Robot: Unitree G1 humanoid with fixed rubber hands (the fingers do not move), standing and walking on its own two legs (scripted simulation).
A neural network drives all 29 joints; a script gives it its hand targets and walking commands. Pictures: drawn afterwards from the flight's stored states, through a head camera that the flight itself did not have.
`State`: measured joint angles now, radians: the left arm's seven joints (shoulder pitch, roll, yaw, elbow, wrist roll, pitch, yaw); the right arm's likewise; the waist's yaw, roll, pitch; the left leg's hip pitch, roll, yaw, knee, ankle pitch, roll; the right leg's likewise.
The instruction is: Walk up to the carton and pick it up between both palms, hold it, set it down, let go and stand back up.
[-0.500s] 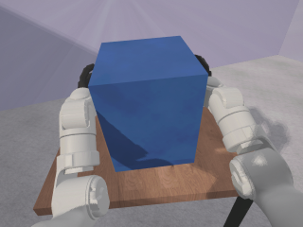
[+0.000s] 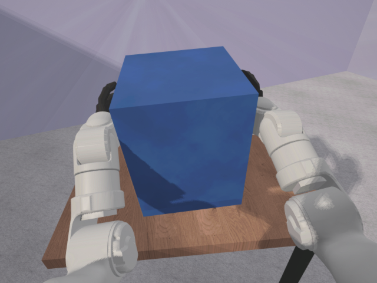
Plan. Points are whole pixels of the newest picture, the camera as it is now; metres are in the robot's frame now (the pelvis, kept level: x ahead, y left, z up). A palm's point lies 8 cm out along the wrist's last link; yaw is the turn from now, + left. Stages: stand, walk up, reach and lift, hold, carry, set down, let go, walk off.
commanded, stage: hold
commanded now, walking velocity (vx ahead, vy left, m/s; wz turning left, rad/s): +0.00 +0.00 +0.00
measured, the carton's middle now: (183, 130) +0.35 +0.00 +0.23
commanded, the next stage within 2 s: set down in 0.72 s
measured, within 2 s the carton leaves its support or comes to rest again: neither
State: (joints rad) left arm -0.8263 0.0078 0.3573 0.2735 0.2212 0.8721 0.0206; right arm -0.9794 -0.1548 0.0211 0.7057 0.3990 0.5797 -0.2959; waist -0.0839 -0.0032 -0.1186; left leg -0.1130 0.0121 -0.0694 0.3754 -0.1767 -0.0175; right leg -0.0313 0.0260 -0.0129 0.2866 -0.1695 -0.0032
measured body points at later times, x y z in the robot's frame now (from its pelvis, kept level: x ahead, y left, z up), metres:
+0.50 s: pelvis +0.00 +0.00 +0.00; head -0.08 +0.02 +0.44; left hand +0.38 +0.15 +0.26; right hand +0.39 -0.15 +0.27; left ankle +0.02 +0.13 -0.75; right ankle +0.00 -0.12 -0.75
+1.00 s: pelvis +0.00 +0.00 +0.00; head -0.07 +0.01 +0.45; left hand +0.40 +0.14 +0.28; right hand +0.40 -0.15 +0.28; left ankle +0.02 +0.13 -0.75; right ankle +0.00 -0.12 -0.75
